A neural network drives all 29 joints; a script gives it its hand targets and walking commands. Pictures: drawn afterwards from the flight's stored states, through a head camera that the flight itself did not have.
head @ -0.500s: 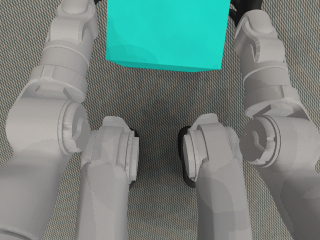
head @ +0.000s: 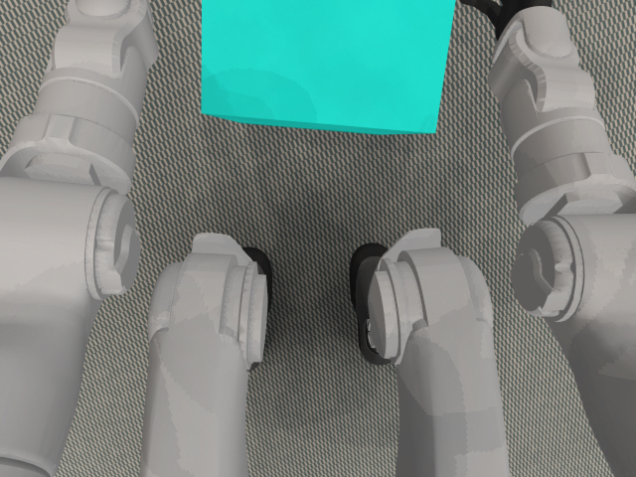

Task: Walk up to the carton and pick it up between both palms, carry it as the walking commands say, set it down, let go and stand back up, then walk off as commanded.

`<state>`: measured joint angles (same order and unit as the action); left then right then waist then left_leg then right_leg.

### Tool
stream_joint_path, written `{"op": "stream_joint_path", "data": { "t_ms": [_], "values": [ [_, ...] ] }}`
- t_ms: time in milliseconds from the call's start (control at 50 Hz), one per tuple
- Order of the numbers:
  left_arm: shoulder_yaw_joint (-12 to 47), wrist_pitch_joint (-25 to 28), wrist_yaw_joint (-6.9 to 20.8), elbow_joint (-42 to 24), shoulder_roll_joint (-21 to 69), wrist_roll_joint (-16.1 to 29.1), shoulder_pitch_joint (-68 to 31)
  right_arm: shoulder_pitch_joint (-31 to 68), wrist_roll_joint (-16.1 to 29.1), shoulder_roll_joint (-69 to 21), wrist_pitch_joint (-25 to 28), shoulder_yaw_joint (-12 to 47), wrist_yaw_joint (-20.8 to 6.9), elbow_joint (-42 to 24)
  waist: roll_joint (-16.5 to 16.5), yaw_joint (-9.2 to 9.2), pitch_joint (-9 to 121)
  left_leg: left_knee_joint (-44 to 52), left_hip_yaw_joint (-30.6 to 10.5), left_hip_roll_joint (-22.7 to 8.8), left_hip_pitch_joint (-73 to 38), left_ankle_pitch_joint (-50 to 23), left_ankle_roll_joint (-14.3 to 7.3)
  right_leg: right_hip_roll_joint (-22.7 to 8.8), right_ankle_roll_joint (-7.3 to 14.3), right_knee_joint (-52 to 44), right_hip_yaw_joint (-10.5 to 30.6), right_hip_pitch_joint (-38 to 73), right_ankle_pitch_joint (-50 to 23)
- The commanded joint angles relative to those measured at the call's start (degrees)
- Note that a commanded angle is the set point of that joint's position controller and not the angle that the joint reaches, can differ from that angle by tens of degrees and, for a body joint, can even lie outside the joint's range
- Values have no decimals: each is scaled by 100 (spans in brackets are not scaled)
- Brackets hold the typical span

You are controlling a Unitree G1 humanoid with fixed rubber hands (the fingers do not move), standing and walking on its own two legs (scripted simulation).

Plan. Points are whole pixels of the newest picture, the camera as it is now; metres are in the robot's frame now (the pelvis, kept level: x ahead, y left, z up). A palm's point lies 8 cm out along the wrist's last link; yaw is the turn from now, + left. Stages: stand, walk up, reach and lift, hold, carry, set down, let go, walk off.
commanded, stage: set down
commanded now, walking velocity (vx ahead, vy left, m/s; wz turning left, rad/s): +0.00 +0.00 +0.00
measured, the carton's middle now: (321, 27) +0.53 -0.01 -0.24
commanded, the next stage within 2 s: let go in 1.50 s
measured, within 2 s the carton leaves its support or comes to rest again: neither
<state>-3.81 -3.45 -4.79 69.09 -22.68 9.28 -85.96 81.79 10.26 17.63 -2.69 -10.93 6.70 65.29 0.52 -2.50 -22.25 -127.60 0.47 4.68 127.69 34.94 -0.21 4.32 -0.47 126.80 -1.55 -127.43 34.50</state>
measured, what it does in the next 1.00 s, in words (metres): rises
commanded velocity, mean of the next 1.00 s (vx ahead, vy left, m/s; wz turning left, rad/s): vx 0.00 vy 0.00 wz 0.00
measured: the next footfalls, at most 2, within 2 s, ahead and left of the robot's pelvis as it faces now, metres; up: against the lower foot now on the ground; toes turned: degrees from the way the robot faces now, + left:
none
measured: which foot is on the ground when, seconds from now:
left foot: down 0.00-1.00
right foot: down 0.00-1.00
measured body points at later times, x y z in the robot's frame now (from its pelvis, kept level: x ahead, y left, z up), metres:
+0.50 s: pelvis +0.00 +0.00 +0.06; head +0.34 +0.00 +0.35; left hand +0.58 +0.18 -0.06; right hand +0.55 -0.20 -0.06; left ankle +0.10 +0.11 -0.33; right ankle +0.11 -0.11 -0.33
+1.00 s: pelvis +0.02 +0.00 +0.19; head +0.35 +0.00 +0.50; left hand +0.58 +0.18 +0.08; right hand +0.55 -0.21 +0.08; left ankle +0.10 +0.11 -0.33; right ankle +0.11 -0.11 -0.33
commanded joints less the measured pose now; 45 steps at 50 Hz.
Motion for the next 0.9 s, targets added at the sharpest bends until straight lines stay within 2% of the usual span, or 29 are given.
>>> {"op": "stream_joint_path", "data": {
  "t_ms": [0,100,220,300,480,740,880],
  "values": [
    [27,139,41,-493,-509,110,-1398,1202,75,536,136,43,-16,-453,-289,-80,6559,896,-185,-222,-2844,-1996,61,-201,-152,-864,154,2959,-2323],
    [44,116,27,-812,-674,214,-1357,1162,89,714,110,25,49,-817,-269,-86,7154,929,-163,-231,-3096,-2108,64,-202,-147,-939,152,3277,-2454],
    [69,-146,-57,-1829,-858,315,-1445,1104,304,834,-150,146,195,-1847,-365,-85,8936,1182,-6,-144,-4280,-2418,70,-104,-112,-1221,-34,4229,-2641],
    [-164,-365,-35,-1710,-708,87,-1232,915,156,678,-362,-48,180,-1755,-451,-75,8231,1567,34,-126,-3978,-1877,42,-95,-95,-1564,-77,3778,-2006],
    [-664,-459,107,-1447,-426,-416,-712,538,-375,437,-478,-485,26,-1649,-250,-85,7677,2450,44,-64,-3642,-1739,21,-57,-170,-2372,-108,3565,-1864],
    [-798,-669,178,-2254,-340,-592,-435,80,-532,445,-650,-673,-106,-2379,-506,-80,8769,3703,-13,-19,-5225,-2448,130,40,-160,-3625,-219,4235,-2289],
    [-895,-715,291,-2345,-285,-671,-92,-240,-613,327,-688,-700,-176,-2521,-449,-83,8733,4478,-55,-18,-5661,-2728,154,31,-179,-4422,-148,4790,-2586]
  ]
}}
